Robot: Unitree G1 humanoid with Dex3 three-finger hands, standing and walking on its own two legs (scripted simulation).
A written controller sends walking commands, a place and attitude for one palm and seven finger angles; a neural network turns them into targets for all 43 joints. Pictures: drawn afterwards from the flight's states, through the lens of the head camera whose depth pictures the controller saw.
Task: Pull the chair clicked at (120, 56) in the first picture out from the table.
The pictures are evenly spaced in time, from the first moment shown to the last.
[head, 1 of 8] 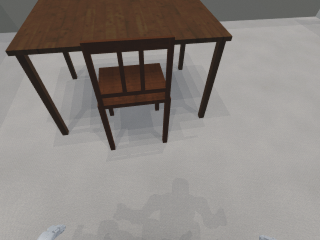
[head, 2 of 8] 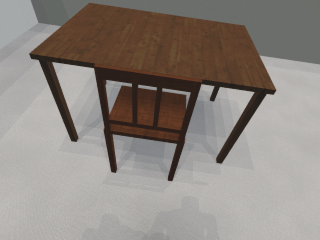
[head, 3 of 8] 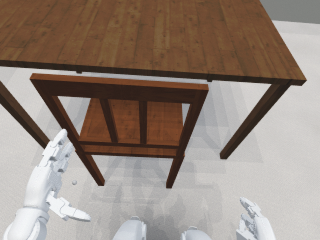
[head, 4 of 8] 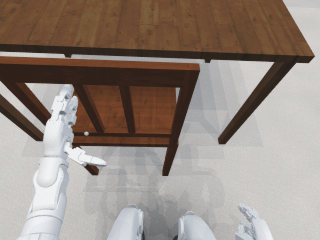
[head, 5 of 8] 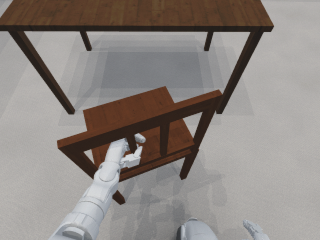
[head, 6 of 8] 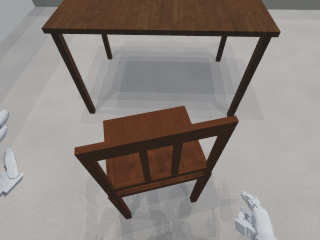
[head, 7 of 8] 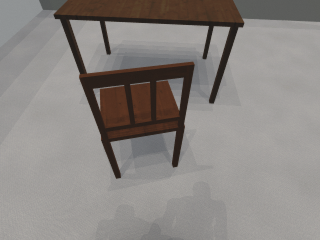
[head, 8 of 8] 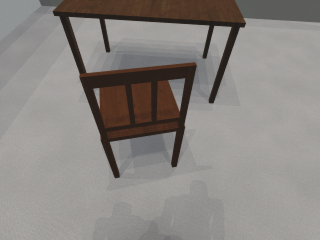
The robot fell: no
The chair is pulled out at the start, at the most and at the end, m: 0.00 0.51 0.51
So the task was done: yes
